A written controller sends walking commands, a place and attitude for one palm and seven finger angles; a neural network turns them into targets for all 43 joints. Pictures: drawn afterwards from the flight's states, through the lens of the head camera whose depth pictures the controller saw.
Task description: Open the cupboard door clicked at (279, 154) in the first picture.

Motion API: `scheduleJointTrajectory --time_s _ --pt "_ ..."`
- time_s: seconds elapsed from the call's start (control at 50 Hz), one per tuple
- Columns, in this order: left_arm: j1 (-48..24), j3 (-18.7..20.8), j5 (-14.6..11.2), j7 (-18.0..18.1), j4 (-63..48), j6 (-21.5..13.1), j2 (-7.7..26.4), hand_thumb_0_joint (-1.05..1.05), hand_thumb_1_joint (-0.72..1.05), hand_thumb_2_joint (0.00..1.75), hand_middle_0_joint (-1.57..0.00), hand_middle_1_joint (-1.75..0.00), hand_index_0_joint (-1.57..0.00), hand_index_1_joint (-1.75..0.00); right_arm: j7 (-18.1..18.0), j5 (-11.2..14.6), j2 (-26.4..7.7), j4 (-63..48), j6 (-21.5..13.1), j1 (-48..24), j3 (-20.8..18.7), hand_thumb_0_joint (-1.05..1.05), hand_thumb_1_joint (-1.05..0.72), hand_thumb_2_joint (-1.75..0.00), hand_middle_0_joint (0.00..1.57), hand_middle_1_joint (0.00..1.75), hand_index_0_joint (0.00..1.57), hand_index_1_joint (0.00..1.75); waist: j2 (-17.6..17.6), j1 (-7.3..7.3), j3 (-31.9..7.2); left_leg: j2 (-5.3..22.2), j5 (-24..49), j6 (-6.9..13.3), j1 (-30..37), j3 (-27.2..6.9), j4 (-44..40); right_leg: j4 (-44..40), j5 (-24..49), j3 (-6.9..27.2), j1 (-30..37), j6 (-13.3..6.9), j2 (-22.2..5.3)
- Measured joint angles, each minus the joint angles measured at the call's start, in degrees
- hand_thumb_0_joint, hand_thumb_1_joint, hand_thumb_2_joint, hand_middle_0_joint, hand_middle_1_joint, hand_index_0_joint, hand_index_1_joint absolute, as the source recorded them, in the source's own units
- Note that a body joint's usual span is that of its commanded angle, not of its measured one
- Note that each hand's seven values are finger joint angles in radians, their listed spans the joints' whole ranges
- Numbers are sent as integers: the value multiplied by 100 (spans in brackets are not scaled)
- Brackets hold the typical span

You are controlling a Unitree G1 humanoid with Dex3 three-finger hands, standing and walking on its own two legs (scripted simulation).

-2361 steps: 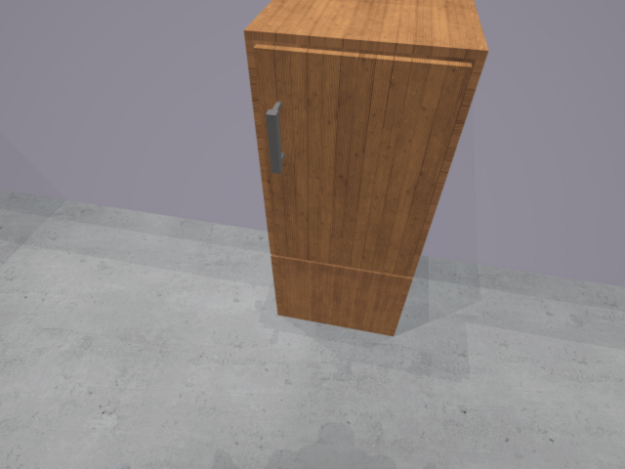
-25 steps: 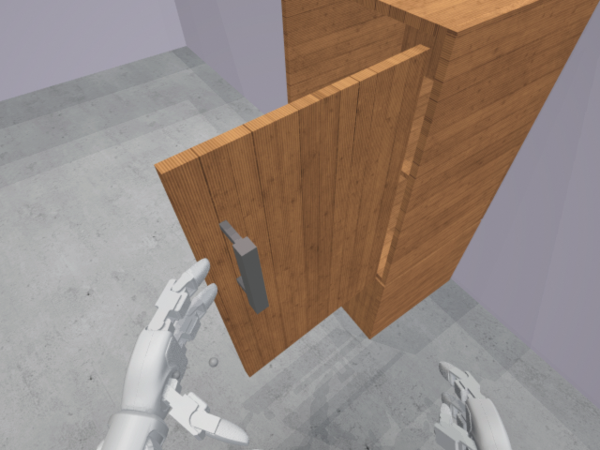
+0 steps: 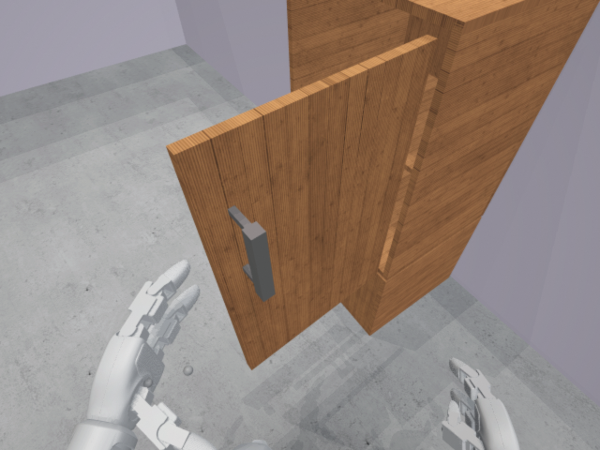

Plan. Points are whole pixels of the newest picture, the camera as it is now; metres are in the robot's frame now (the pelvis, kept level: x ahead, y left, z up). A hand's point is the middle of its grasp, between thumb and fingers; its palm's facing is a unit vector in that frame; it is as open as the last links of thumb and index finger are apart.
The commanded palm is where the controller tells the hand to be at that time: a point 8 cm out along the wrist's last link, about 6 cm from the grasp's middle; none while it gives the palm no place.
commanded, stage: draw the hand back to the body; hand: left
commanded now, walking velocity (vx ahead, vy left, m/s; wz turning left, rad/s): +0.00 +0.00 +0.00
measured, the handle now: (251, 255) +0.34 +0.09 +0.09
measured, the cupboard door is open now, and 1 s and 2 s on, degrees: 94 94 94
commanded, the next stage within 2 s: step back with the hand held close in 1.48 s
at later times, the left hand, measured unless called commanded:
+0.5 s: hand (103, 344) +0.20 +0.20 +0.15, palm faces +0.12 -0.96 -0.24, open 15.7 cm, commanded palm +0.16 +0.25 +0.16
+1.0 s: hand (27, 281) +0.23 +0.26 +0.20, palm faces +0.39 -0.83 -0.40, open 10.3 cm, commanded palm +0.18 +0.31 +0.22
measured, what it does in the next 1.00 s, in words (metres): rises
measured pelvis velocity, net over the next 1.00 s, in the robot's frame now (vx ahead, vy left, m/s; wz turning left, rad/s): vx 0.03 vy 0.02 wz -0.03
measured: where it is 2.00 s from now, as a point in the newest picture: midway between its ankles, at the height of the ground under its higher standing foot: outside the picture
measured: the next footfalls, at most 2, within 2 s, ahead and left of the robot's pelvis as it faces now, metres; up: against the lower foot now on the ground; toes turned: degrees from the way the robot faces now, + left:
none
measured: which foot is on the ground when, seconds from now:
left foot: down 0.00-1.00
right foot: down 0.00-1.00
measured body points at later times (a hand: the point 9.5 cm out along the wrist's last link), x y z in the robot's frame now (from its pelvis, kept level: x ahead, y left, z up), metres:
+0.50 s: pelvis +0.01 +0.01 +0.03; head +0.00 +0.00 +0.48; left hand +0.18 +0.25 +0.16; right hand +0.19 -0.20 -0.03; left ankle +0.01 +0.12 -0.68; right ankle +0.01 -0.10 -0.68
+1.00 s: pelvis +0.03 +0.02 +0.06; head +0.02 +0.00 +0.51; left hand +0.20 +0.30 +0.22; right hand +0.22 -0.20 -0.02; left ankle +0.01 +0.12 -0.68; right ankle +0.01 -0.10 -0.68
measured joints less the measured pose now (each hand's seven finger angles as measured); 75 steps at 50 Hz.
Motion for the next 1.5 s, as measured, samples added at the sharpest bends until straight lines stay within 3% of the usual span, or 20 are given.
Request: scheduleJointTrajectory --time_s 0.14,0.42,0.48,0.54,0.62,0.72,0.92,1.16,1.3,1.5 --pt "-30 301 -34 218 -270 355 173 -1 -50 30 -15 -30 -15 -30 -29 73 94 33 11 88 116 2 -91 -89 20 30 20 30 44 -20 -50 4 50 42 300 28 -191 -252 98 29 318 46 14" --pt "101 730 -304 -78 -662 969 385 -1 -46 31 -15 -30 -15 -30 -105 112 -2 209 -254 71 200 2 -90 -89 20 30 20 30 57 95 13 -40 217 108 941 37 -704 -850 312 36 1004 123 -6" --pt "94 729 266 586 -816 1129 579 -1 -41 33 -16 -30 -15 -30 -219 38 29 285 -196 26 205 2 -90 -89 20 30 20 30 26 181 84 -27 296 112 1206 71 -941 -1095 409 71 1256 134 15" --pt "131 726 629 1171 -889 1257 570 -1 -34 36 -16 -30 -16 -30 -271 -12 49 336 -137 -27 213 2 -90 -89 20 30 20 30 37 182 196 -30 422 119 1486 83 -1248 -1432 554 81 1546 141 25" --pt "151 717 885 1576 -875 1326 556 -1 -22 42 -16 -30 -16 -30 -289 -72 61 457 -87 -89 229 1 -90 -89 20 30 20 30 39 194 354 -64 591 139 1846 126 -1663 -1826 724 121 1886 162 4" --pt "128 843 997 1772 -825 1332 674 0 -5 49 -17 -30 -17 -30 -287 -125 80 683 -45 -146 246 1 -90 -89 20 30 20 30 36 227 482 -111 769 158 2290 182 -2154 -2253 882 175 2287 189 -29" --pt "-113 1358 1004 1842 -723 1270 778 0 29 63 -18 -30 -18 -30 -190 -171 73 967 60 -306 177 1 -90 -89 20 30 20 30 60 278 590 -142 996 160 2956 260 -2865 -2896 1098 252 2895 208 -36" --pt "-478 1919 918 1820 -555 1218 912 1 70 81 -20 -30 -20 -30 -142 -182 22 1057 218 -474 50 1 -90 -89 20 30 20 30 57 337 703 -89 1128 109 3288 277 -3225 -3266 1245 269 3218 161 30" --pt "-479 1825 909 1768 -482 1222 776 1 84 87 -20 -30 -20 -30 -94 -184 -1 1078 297 -485 -1 1 -91 -89 20 30 20 30 84 325 735 -72 1192 90 3339 278 -3324 -3344 1297 271 3257 140 50" --pt "-436 1824 905 1757 -431 1206 824 2 89 89 -21 -30 -21 -30 -131 -175 44 1151 289 -449 -11 1 -91 -89 20 30 20 30 67 318 769 -6 1221 43 3378 271 -3329 -3404 1357 264 3317 88 118"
